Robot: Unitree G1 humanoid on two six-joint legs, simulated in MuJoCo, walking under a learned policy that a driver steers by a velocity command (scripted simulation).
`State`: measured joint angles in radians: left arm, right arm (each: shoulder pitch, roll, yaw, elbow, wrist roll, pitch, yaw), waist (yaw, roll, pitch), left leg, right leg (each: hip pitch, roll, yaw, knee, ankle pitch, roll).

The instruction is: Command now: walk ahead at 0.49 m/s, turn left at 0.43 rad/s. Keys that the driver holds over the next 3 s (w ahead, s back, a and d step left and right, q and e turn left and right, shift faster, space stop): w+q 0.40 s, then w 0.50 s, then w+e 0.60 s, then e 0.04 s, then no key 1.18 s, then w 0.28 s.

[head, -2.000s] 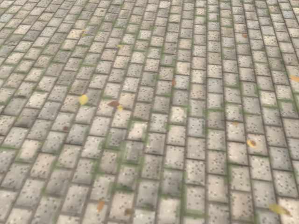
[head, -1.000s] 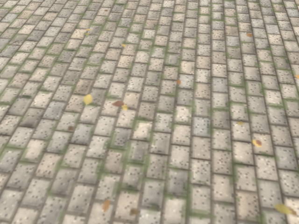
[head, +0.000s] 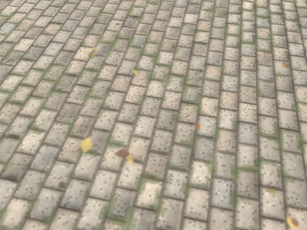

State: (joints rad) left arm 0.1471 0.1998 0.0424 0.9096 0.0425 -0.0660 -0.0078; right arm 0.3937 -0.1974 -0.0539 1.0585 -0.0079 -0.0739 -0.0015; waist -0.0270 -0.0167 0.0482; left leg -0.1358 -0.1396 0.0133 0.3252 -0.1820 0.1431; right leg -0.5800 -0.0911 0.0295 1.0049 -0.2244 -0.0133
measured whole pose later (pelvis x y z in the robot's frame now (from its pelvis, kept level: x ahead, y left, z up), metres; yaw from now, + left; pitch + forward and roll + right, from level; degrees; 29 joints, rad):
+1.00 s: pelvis +0.51 +0.09 +0.00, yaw +19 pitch +0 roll +0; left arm 0.30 0.23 0.06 0.91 0.03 -0.04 -0.03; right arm 0.29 -0.22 -0.05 0.91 -0.02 -0.08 0.01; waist 0.01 -0.04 0.03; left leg -0.16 -0.06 0.10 0.33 -0.18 0.10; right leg -0.50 -0.08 0.00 1.08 -0.28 -0.05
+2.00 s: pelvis +0.96 +0.16 -0.01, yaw -5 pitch -1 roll -1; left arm 0.24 0.25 0.04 0.90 0.02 0.02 0.02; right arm 0.19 -0.21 0.00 0.85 -0.02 -0.04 -0.02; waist 0.01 -0.03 0.08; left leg -0.33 -0.03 0.06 0.44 -0.10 0.07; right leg -0.29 0.09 0.08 0.94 -0.51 -0.02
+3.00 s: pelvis +1.06 +0.15 -0.01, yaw -4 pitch -1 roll -1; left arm 0.46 0.19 0.04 1.15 0.02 -0.04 0.03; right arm 0.27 -0.19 -0.03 1.04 -0.02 -0.05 0.01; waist 0.02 -0.03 0.00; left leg -0.32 0.00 0.08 0.61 -0.34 0.08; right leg 0.01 0.01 0.03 0.39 -0.39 -0.02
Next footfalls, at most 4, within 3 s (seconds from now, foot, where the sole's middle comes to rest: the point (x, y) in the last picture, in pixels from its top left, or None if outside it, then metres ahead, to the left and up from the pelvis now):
0.28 right None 0.36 -0.12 -0.78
0.80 left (119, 220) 0.53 0.16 -0.78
1.36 right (137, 155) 0.86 0.08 -0.78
1.84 left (110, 120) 1.09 0.23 -0.78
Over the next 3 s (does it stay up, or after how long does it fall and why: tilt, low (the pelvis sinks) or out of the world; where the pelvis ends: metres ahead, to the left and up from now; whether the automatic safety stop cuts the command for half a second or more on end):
stays up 1.06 0.15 -0.01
